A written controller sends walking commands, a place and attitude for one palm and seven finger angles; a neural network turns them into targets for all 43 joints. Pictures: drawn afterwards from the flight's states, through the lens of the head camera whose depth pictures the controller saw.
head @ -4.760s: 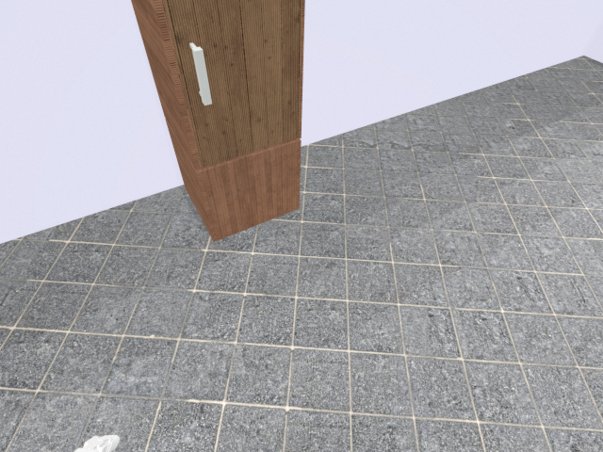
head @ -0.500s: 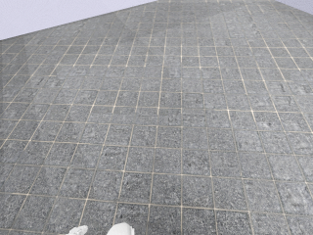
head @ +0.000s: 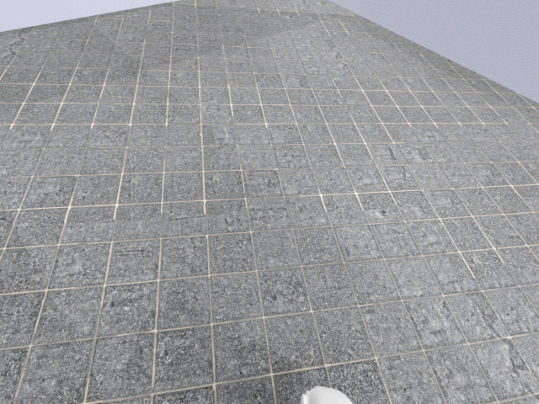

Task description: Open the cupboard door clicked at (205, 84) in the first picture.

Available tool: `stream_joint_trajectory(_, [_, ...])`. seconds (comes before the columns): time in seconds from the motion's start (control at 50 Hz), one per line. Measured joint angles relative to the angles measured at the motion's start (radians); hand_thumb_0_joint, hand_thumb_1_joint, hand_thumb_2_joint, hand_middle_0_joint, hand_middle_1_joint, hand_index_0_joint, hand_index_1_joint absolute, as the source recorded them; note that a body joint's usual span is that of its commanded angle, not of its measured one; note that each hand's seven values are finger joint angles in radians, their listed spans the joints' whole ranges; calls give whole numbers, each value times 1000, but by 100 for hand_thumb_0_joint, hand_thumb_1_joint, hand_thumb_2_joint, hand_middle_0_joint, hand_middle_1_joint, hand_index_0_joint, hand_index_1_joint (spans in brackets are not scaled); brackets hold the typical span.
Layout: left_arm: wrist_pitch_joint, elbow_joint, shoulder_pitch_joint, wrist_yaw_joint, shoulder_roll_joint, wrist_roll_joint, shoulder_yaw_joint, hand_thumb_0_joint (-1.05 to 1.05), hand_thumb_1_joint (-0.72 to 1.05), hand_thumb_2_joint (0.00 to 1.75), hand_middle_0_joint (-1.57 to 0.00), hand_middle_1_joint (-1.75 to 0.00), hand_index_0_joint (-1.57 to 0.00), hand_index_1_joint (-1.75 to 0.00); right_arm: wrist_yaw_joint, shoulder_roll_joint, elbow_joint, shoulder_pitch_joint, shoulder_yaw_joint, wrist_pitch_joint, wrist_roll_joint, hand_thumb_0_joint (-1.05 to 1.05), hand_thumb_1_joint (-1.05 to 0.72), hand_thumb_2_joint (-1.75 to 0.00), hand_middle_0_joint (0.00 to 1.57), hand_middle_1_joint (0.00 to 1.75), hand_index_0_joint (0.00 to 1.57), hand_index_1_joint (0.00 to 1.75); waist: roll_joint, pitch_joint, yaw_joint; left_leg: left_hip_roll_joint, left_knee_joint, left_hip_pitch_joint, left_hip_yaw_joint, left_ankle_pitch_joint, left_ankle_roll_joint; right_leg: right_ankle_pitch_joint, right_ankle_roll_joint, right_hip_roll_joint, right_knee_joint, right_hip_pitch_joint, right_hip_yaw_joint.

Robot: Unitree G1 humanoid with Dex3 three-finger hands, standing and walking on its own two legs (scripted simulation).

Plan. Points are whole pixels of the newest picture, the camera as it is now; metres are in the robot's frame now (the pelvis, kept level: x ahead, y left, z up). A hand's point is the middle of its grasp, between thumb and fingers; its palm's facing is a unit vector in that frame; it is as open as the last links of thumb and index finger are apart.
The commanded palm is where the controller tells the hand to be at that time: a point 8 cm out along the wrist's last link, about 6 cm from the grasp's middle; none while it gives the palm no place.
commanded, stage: walk to a spot facing it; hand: left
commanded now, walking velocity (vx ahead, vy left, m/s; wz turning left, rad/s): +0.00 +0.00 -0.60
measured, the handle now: out of the picture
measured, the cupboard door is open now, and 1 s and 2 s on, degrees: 0 0 0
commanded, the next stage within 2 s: turn to face it in 0.18 s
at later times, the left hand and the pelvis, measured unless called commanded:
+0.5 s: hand (230, 331) +0.27 +0.08 -0.16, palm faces -0.23 -0.95 -0.23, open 7.4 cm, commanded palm none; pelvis +0.10 -0.06 -0.01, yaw -11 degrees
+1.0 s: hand (150, 388) +0.16 +0.20 -0.18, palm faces +0.14 -0.96 -0.26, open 7.4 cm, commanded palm none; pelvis +0.12 -0.02 -0.01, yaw +5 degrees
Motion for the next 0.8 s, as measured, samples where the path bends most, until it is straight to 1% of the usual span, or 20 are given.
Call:
stream_joint_trajectory(0.08, [11, -13, -49, 5, -7, -1, -1, 0, 91, 90, -19, -30, -19, -30, -3, 17, 40, 55, -1, 5, 0, 1, -91, -90, 20, 29, 21, 30, 7, 18, -17, 10, 3, 29, 48, -34, -5, 26, 12, -19, -31, -18, -21])
stream_joint_trajectory(0.16, [19, -22, -106, 3, -28, -2, -12, 0, 91, 90, -19, -30, -19, -30, 0, 22, 73, 93, -12, 15, -6, 1, -91, -90, 20, 29, 21, 30, 17, 37, -43, 17, 26, 52, 103, -79, -16, 12, 11, -33, -176, 16, -70])
stream_joint_trajectory(0.24, [9, -44, -167, 4, -51, -3, -26, 0, 91, 90, -19, -30, -19, -30, 6, 10, 94, 114, -29, 25, -9, 1, -91, -90, 20, 29, 21, 30, 37, 60, -73, 38, 89, 65, 162, -147, -44, -39, -18, -17, -368, 84, -117])
stream_joint_trajectory(0.26, [1, -52, -179, 4, -56, -2, -30, 0, 91, 90, -19, -30, -19, -30, 9, 5, 97, 120, -34, 27, -7, 1, -91, -90, 20, 29, 21, 30, 45, 63, -78, 50, 122, 63, 174, -170, -53, -38, -28, -5, -421, 110, -128])
stream_joint_trajectory(0.28, [-11, -62, -189, 4, -58, -1, -35, 0, 91, 90, -19, -30, -19, -30, 12, 1, 99, 129, -38, 30, -4, 1, -91, -90, 20, 29, 21, 30, 52, 64, -81, 67, 181, 48, 180, -194, -63, -5, -41, 6, -492, 147, -137])
stream_joint_trajectory(0.3, [-29, -69, -200, 6, -58, 1, -39, 0, 91, 90, -19, -30, -19, -30, 16, -3, 102, 133, -40, 35, 3, 1, -91, -90, 20, 29, 21, 30, 57, 67, -83, 91, 288, 10, 170, -207, -71, 48, -71, 14, -524, 168, -140])
stream_joint_trajectory(0.32, [-48, -73, -212, 12, -60, -3, -43, 0, 91, 90, -19, -30, -19, -30, 17, -7, 106, 124, -40, 45, 9, 1, -91, -90, 20, 29, 21, 30, 62, 75, -85, 99, 441, -54, 114, -237, -83, 30, -100, 21, -497, 162, -139])
stream_joint_trajectory(0.34, [-61, -75, -222, 20, -62, -9, -49, 0, 91, 90, -19, -30, -19, -30, 14, -11, 107, 111, -40, 54, 14, 1, -91, -90, 20, 29, 21, 30, 63, 82, -91, 85, 587, -120, 40, -265, -87, -4, -120, 22, -477, 167, -138])
stream_joint_trajectory(0.36, [-68, -74, -227, 29, -67, -13, -54, 0, 91, 90, -19, -30, -20, -30, 10, -14, 108, 99, -40, 62, 17, 1, -91, -90, 20, 29, 21, 30, 65, 84, -94, 67, 699, -176, -22, -264, -85, -29, -131, 23, -477, 184, -138])
stream_joint_trajectory(0.38, [-70, -73, -227, 37, -73, -16, -59, 0, 91, 90, -19, -30, -20, -30, 8, -16, 109, 86, -40, 66, 17, 1, -91, -90, 20, 29, 20, 30, 65, 80, -93, 54, 777, -223, -65, -249, -84, -42, -136, 25, -490, 205, -135])
stream_joint_trajectory(0.4, [-72, -68, -223, 45, -80, -18, -65, 0, 91, 90, -19, -30, -20, -30, 7, -20, 109, 70, -39, 68, 15, 1, -91, -90, 20, 29, 20, 30, 66, 72, -90, 46, 823, -263, -97, -224, -83, -42, -135, 28, -513, 227, -131])
stream_joint_trajectory(0.42, [-73, -62, -216, 50, -88, -19, -72, 0, 90, 90, -19, -30, -20, -30, 6, -23, 107, 54, -38, 70, 11, 1, -91, -90, 20, 29, 20, 30, 69, 61, -90, 41, 837, -297, -122, -195, -82, -33, -124, 30, -540, 248, -128])
stream_joint_trajectory(0.48, [-74, -35, -196, 55, -111, -16, -92, 0, 90, 90, -20, -30, -20, -30, 5, -26, 89, 15, -35, 66, 7, 1, -91, -90, 20, 29, 20, 30, 82, 27, -103, 37, 749, -358, -170, -119, -84, -9, -126, 30, -618, 303, -137])
stream_joint_trajectory(0.54, [-68, -23, -185, 52, -134, -16, -102, 0, 90, 90, -20, -30, -20, -30, 11, -19, 77, -5, -32, 66, 7, 1, -91, -90, 20, 29, 20, 30, 88, 6, -108, 36, 652, -381, -178, -78, -91, -10, -124, 22, -653, 341, -167])
stream_joint_trajectory(0.62, [-68, -33, -175, 56, -149, -16, -92, -1, 91, 90, -20, -30, -20, -30, 21, -9, 80, -26, -35, 77, 4, 0, -92, -90, 20, 29, 20, 30, 74, 4, -84, 23, 566, -370, -147, -84, -98, -31, -115, 3, -653, 370, -213])
stream_joint_trajectory(0.7, [-61, -43, -157, 60, -129, -8, -79, -1, 91, 90, -20, -30, -20, -30, 34, -12, 72, -50, -41, 85, 2, 1, -93, -90, 20, 29, 20, 30, 49, 18, -55, 6, 452, -323, -100, -98, -91, -67, -99, -24, -612, 368, -261])
stream_joint_trajectory(0.74, [-55, -40, -141, 61, -110, -6, -70, -1, 91, 90, -20, -30, -20, -30, 39, -15, 58, -63, -44, 84, 0, 1, -92, -90, 20, 29, 20, 30, 35, 27, -47, -2, 377, -287, -80, -77, -82, -91, -87, -40, -576, 358, -285])
stream_joint_trajectory(0.76, [-51, -37, -131, 62, -99, -8, -65, -1, 91, 90, -20, -30, -20, -30, 42, -18, 47, -66, -45, 80, -1, 1, -92, -90, 20, 29, 20, 30, 27, 30, -46, -8, 319, -261, -73, -40, -76, -109, -79, -52, -546, 347, -296])
stream_joint_trajectory(0.78, [-45, -33, -120, 62, -85, -11, -59, -1, 91, 90, -20, -30, -20, -30, 43, -20, 36, -70, -47, 73, -3, 1, -92, -90, 20, 29, 20, 30, 13, 32, -46, -23, 283, -249, -70, 3, -46, -130, -69, -73, -499, 327, -300])
stream_joint_trajectory(0.8, [-35, -28, -114, 62, -72, -16, -52, -1, 91, 90, -20, -30, -20, -30, 44, -20, 25, -75, -48, 65, -5, 1, -92, -90, 20, 29, 20, 30, -2, 37, -45, -39, 292, -259, -68, -4, -11, -180, -46, -87, -419, 290, -275])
